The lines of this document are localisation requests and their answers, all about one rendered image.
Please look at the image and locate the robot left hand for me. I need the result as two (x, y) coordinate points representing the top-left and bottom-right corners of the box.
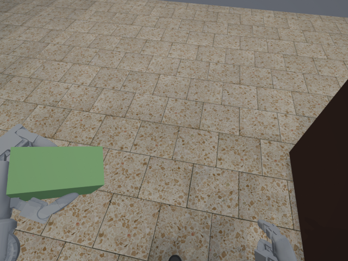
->
(0, 124), (79, 224)

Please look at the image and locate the left robot forearm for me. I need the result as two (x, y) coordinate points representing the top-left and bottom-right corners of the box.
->
(0, 219), (20, 261)

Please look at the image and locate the sponge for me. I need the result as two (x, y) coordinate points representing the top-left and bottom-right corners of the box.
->
(6, 146), (104, 201)

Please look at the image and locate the table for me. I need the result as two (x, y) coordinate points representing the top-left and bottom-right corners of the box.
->
(289, 80), (348, 261)

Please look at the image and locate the robot right hand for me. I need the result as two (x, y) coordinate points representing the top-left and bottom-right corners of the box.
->
(254, 219), (297, 261)

